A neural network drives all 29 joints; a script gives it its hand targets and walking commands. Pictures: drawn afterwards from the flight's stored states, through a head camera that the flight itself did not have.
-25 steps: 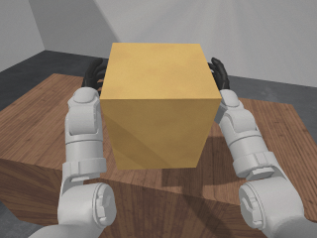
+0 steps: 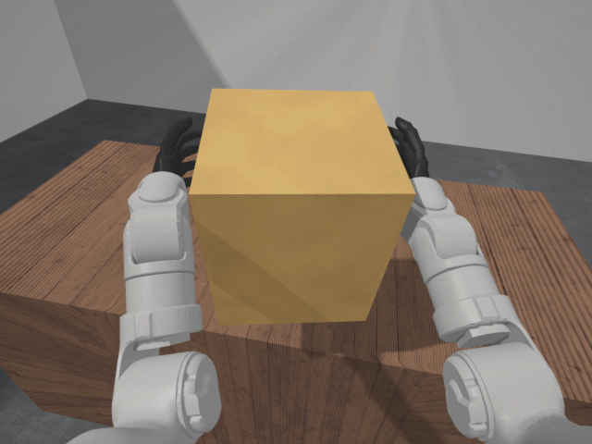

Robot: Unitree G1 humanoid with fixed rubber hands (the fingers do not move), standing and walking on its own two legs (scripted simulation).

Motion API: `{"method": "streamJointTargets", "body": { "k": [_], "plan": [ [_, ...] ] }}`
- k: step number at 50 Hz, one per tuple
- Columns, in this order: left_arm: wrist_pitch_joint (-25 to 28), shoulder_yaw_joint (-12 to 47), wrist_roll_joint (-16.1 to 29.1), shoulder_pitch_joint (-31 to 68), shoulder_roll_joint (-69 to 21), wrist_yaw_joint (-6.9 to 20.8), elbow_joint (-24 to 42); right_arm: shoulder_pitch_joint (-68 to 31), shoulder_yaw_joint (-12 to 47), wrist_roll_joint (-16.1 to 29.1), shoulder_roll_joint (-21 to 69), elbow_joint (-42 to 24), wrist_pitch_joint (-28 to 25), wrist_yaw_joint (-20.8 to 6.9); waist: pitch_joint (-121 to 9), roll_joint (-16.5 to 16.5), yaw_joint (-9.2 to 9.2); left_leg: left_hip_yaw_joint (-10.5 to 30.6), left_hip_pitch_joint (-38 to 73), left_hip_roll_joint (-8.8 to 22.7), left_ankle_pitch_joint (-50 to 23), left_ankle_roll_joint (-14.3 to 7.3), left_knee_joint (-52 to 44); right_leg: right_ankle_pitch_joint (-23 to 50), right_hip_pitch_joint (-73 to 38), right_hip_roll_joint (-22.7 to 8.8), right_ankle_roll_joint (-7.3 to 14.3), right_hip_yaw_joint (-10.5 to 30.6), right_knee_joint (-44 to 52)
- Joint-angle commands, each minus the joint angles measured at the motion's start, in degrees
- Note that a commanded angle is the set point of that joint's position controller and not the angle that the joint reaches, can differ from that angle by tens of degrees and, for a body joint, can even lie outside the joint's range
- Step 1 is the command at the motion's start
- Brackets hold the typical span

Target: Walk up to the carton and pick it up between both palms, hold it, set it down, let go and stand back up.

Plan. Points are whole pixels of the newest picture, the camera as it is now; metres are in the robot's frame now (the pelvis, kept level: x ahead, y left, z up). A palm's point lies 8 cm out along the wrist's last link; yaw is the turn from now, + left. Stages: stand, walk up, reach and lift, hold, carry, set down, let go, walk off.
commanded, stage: hold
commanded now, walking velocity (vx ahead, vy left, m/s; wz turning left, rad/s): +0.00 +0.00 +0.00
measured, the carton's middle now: (293, 211) +0.37 +0.01 +0.18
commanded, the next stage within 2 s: none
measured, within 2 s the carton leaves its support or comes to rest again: neither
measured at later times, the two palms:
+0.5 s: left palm (171, 175) +0.39 +0.16 +0.23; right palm (401, 171) +0.38 -0.14 +0.23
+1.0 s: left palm (166, 173) +0.38 +0.17 +0.24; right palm (401, 172) +0.38 -0.14 +0.23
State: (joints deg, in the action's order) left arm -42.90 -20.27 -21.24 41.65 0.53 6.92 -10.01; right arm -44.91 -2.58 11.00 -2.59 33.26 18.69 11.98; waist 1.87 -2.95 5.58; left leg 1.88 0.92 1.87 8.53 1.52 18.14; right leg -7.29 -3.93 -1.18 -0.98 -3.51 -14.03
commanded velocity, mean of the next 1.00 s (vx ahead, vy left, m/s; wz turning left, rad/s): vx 0.00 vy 0.00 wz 0.00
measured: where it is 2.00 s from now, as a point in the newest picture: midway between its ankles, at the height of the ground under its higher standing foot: outside the picture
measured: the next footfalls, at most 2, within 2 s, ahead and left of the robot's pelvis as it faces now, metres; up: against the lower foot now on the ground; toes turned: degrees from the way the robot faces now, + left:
none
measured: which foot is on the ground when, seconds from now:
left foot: down 0.00-1.00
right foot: down 0.00-1.00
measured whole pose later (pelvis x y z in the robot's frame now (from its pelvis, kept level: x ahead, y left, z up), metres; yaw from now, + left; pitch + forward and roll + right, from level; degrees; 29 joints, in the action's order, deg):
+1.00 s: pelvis -0.01 +0.00 +0.00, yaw +0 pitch -8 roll +0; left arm -41.2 -22.0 -20.8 47.3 2.4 7.5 -18.1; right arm -49.7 -6.3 7.7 -1.5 38.9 18.3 11.3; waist 0.9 -3.5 4.4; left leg 1.8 -1.7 1.6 6.9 1.4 17.0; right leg -7.5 -0.3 -1.3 -0.7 -3.4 -15.7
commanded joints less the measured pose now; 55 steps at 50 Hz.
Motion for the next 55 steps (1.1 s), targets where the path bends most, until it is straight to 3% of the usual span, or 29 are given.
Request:
{"method": "streamJointTargets", "body": {
  "k": [1, 2, 3, 5, 7, 9, 12, 13, 14, 15, 17, 18, 19, 21, 27, 28, 29, 34, 35, 36, 40, 44, 46, 47, 48, 49, 52, 53, 55],
  "plan": [
    [3.55, 20.49, 6.97, 32.54, -28.65, 6.88, -5.12, -41.48, 14.55, 0.79, 31.53, -8.41, -3.03, -6.94, -13.08, 1.36, -0.76, -4.89, -2.50, -4.36, 1.75, -1.39, -4.51, -7.07, -0.01, 3.79, -1.02, -2.30, 2.15],
    [4.01, 19.63, 7.38, 34.45, -28.69, 7.01, -5.75, -43.18, 13.51, 0.39, 32.31, -7.21, -3.08, -6.98, -13.80, 0.41, -1.53, -5.10, -3.20, -4.56, 3.34, -2.39, -4.71, -8.88, 0.38, 3.42, -1.07, -1.60, 2.38],
    [4.21, 19.37, 6.90, 36.33, -29.01, 6.90, -7.38, -43.78, 12.72, 0.00, 31.44, -7.19, -3.43, -7.01, -14.47, 1.72, -1.03, -4.96, -2.73, -4.39, 4.25, -1.81, -4.75, -9.91, 1.83, 3.20, -0.89, -2.07, 2.60],
    [5.29, 19.37, 7.91, 39.07, -28.26, 6.59, -6.81, -43.47, 12.68, 0.46, 32.21, -4.83, -3.94, -7.03, -16.15, 0.59, 0.10, -4.43, -1.67, -4.64, 3.44, -2.46, -4.21, -9.50, 1.36, 3.67, -0.81, -1.83, 2.50],
    [5.43, 17.46, 6.42, 37.60, -28.00, 6.73, -10.83, -43.91, 11.23, 0.10, 32.07, -2.78, -3.59, -6.90, -15.47, 1.98, -0.65, -5.49, -3.63, -5.50, 3.55, -2.28, -4.15, -9.38, 0.42, 2.96, -1.24, -1.58, 2.65],
    [5.64, 18.36, 6.98, 38.39, -27.47, 6.79, -9.52, -44.45, 11.64, 0.91, 32.35, -2.96, -3.64, -6.71, -17.50, 2.59, -0.68, -4.80, -1.63, -5.19, 1.75, -1.90, -4.02, -7.40, 0.10, 3.26, -1.48, -1.66, 2.19],
    [5.34, 17.46, 6.52, 36.71, -27.41, 6.68, -10.77, -43.05, 11.53, 1.79, 30.31, -3.74, -3.49, -6.15, -16.25, 2.00, 0.32, -4.94, -0.04, -4.72, -1.72, -0.99, -3.56, -5.06, -0.74, 3.78, -1.13, -2.49, 2.69],
    [5.18, 16.32, 6.31, 35.17, -27.33, 6.74, -10.88, -42.86, 12.64, 2.56, 30.93, -4.49, -3.33, -5.98, -15.27, 1.53, -1.04, -5.38, -1.34, -5.31, -4.09, -1.11, -3.12, -2.38, -1.89, 3.98, -1.60, -2.08, 2.56],
    [4.71, 16.72, 6.02, 33.54, -27.67, 6.89, -10.05, -41.40, 12.86, 2.36, 30.41, -3.86, -3.18, -5.61, -14.35, 2.27, -1.06, -5.21, -0.81, -5.24, -6.66, -0.71, -3.05, 0.11, -2.50, 3.98, -1.66, -2.12, 2.53],
    [4.83, 17.46, 6.45, 33.86, -27.45, 7.10, -6.45, -41.43, 14.64, 3.47, 31.30, -6.85, -3.20, -5.37, -18.04, 0.83, 0.43, -4.49, 1.81, -5.08, -8.11, -0.86, -2.12, 3.77, -4.07, 4.25, -1.78, -2.20, 1.87],
    [4.60, 22.37, 8.59, 32.57, -30.01, 7.01, -0.89, -38.36, 16.65, 5.60, 29.99, -10.67, -2.91, -4.48, -22.50, 3.14, 1.33, -4.44, 5.70, -5.52, -18.62, 0.70, 0.30, 13.03, -6.45, 4.92, -1.62, -2.38, 0.88],
    [3.95, 23.11, 8.60, 30.82, -29.72, 7.19, -0.37, -36.88, 17.13, 6.73, 29.02, -11.62, -2.61, -4.21, -21.62, 5.37, 2.30, -4.14, 6.39, -5.35, -22.27, 2.55, 1.09, 14.78, -7.15, 5.29, -1.35, -2.70, 0.49],
    [3.51, 23.56, 8.07, 31.97, -30.16, 7.31, 2.44, -36.01, 17.68, 6.68, 28.87, -11.24, -1.81, -3.87, -20.84, 5.55, 3.44, -4.10, 7.07, -5.35, -23.01, 2.76, 1.53, 16.00, -7.17, 5.55, -1.38, -3.20, 0.96],
    [2.09, 23.56, 7.83, 26.83, -29.90, 7.80, 2.78, -33.18, 19.09, 7.37, 27.89, -13.32, -1.06, -3.71, -16.86, 5.21, 2.08, -3.51, 6.87, -4.79, -26.05, 3.24, 2.03, 16.67, -6.97, 5.68, -1.39, -2.70, 0.32],
    [1.32, 28.45, 9.22, 25.75, -32.43, 7.33, 11.61, -32.77, 21.61, 9.19, 28.56, -22.17, -1.22, -3.96, -19.75, 6.05, 3.48, -3.22, 8.87, -4.08, -29.65, 4.04, 2.88, 18.19, -7.89, 6.08, -0.56, -3.33, 0.29],
    [1.54, 28.15, 10.17, 24.63, -31.27, 7.08, 13.26, -32.64, 22.32, 10.20, 28.47, -23.19, -1.26, -3.99, -20.41, 6.75, 2.10, -3.07, 8.44, -4.21, -30.85, 3.49, 2.98, 18.49, -8.24, 6.40, -0.57, -3.10, -0.25],
    [1.69, 29.74, 10.55, 25.33, -31.52, 6.87, 16.18, -33.45, 23.28, 10.21, 28.80, -26.19, -1.43, -4.06, -21.32, 5.58, 2.21, -2.75, 9.26, -4.38, -32.12, 4.10, 3.33, 19.90, -8.47, 6.25, -0.43, -2.58, -0.48],
    [0.70, 26.37, 8.66, 24.89, -28.36, 6.81, 11.60, -32.96, 22.78, 8.84, 29.10, -22.81, -0.21, -4.21, -17.21, 3.49, 0.74, -3.66, 4.43, -4.79, -19.62, 1.84, -0.13, 16.08, -6.71, 4.69, -1.42, -2.03, 0.10],
    [0.74, 25.89, 9.09, 25.84, -28.48, 6.77, 11.76, -34.46, 22.38, 8.57, 29.90, -22.24, -0.03, -4.34, -17.02, 2.61, -0.44, -3.67, 4.44, -4.28, -17.36, 1.38, -0.52, 12.28, -5.69, 4.47, -1.13, -2.24, 0.69],
    [0.52, 25.31, 7.92, 25.55, -28.18, 6.90, 8.64, -33.72, 21.82, 7.06, 29.60, -19.33, 0.33, -4.61, -14.74, 2.99, 0.59, -4.56, 3.05, -4.33, -15.00, 1.39, -0.95, 10.35, -4.69, 4.33, -1.19, -2.13, 1.01],
    [0.80, 21.16, 6.66, 29.16, -27.32, 8.17, 1.75, -36.83, 16.29, 2.81, 30.78, -11.54, -0.11, -5.57, -10.82, 1.61, -0.43, -5.38, -1.05, -3.95, -0.38, -1.20, -4.88, -3.70, -1.46, 3.50, -1.03, -2.43, 2.60],
    [2.44, 19.75, 7.33, 34.19, -27.52, 7.86, -5.12, -41.87, 12.87, 1.06, 31.92, -8.08, -1.51, -6.87, -12.26, 0.99, -0.69, -5.35, -3.42, -4.10, 5.45, -2.55, -5.63, -11.50, 1.59, 3.32, -0.81, -2.05, 2.84],
    [3.93, 19.58, 7.39, 37.07, -28.23, 7.27, -6.08, -44.19, 11.67, -0.25, 32.43, -7.09, -2.64, -7.21, -16.23, 0.97, -1.70, -4.90, -3.08, -4.75, 5.67, -3.17, -5.01, -12.39, 1.88, 3.29, -0.74, -1.64, 2.42],
    [4.38, 19.31, 8.09, 37.70, -28.03, 7.10, -6.09, -43.50, 12.21, 0.21, 32.36, -6.80, -3.01, -7.23, -16.52, 0.18, -0.16, -4.97, -2.06, -4.87, 5.75, -2.91, -5.11, -12.97, 2.44, 3.19, -1.07, -1.64, 2.37],
    [5.18, 20.34, 8.99, 39.53, -28.81, 6.75, -6.10, -45.13, 12.08, 0.40, 33.05, -7.81, -3.61, -7.11, -18.06, 0.28, -0.86, -4.54, -2.41, -4.84, 4.03, -2.65, -4.47, -11.13, 2.37, 3.44, -1.02, -1.73, 2.00],
    [5.31, 20.43, 9.31, 37.17, -28.24, 6.81, -8.15, -45.50, 11.51, 0.35, 32.29, -7.31, -3.79, -6.76, -19.14, 0.91, 0.35, -5.13, -1.28, -5.14, 2.13, -2.55, -3.57, -9.20, 1.16, 3.23, -1.05, -1.68, 2.29],
    [5.59, 21.12, 9.07, 36.37, -28.03, 6.61, -7.07, -42.87, 13.51, 2.08, 31.31, -7.21, -3.19, -5.43, -20.16, 1.60, 0.84, -4.88, 1.35, -5.57, -3.37, -0.96, -2.38, -3.27, -0.37, 3.87, -1.66, -2.02, 1.91],
    [5.45, 21.03, 8.97, 36.08, -28.71, 6.47, -5.68, -41.52, 14.55, 2.74, 31.23, -6.99, -2.82, -5.22, -20.19, 3.05, 0.00, -5.21, 1.53, -5.90, -6.72, -0.62, -1.79, -0.96, -1.68, 4.23, -1.53, -1.72, 2.01],
    [4.68, 20.57, 8.67, 34.97, -27.92, 6.54, -4.22, -40.36, 14.81, 4.17, 29.56, -7.44, -2.35, -4.83, -18.98, 2.88, 1.40, -5.11, 3.02, -5.20, -8.48, -0.29, -1.09, 1.26, -1.52, 4.18, -1.10, -2.08, 1.76]
  ]
}}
